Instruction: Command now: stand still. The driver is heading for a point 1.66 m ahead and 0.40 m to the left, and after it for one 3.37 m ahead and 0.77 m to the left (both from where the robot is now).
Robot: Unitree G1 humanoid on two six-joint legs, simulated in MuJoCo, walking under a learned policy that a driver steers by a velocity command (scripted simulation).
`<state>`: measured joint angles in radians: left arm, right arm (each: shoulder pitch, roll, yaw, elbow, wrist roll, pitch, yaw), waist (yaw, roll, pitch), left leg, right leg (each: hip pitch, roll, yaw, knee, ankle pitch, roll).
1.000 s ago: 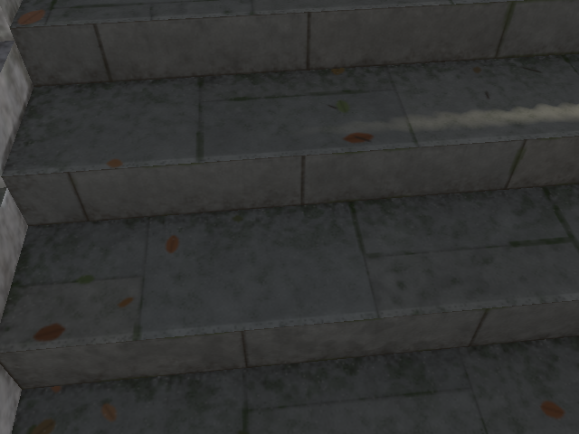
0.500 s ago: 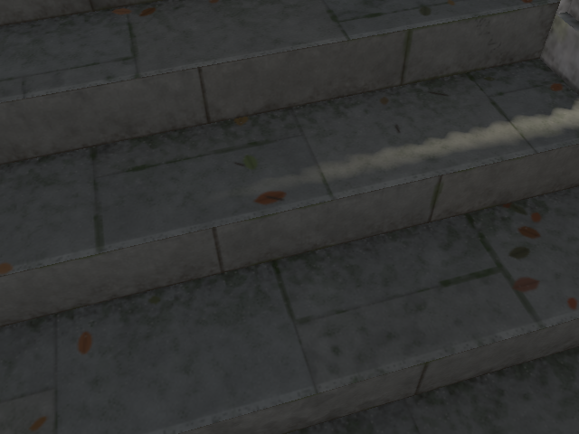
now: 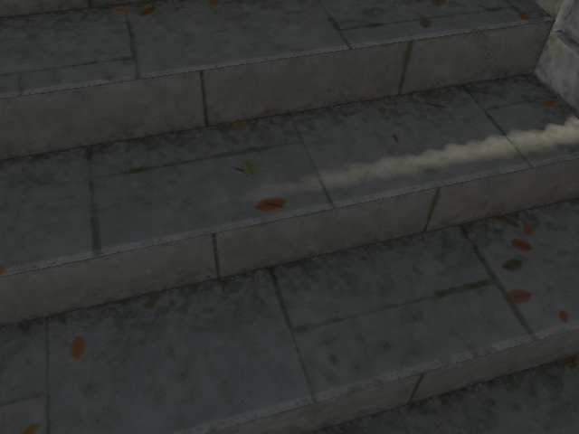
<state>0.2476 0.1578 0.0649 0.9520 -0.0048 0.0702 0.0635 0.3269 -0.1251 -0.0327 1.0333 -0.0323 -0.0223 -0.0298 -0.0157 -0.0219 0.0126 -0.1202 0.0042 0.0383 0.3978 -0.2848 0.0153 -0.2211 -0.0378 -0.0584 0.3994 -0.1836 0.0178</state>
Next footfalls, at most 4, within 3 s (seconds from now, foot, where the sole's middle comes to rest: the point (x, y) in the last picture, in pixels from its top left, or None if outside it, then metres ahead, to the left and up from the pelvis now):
0.66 right None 0.32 -0.28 -0.63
1.32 left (328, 333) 0.60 -0.07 -0.48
1.96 right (353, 156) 0.94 -0.13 -0.33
2.80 left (293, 312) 0.65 0.00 -0.48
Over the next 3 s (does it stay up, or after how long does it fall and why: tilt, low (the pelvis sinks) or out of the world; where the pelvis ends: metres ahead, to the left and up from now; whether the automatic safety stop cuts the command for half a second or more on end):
stays up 0.78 -0.03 0.29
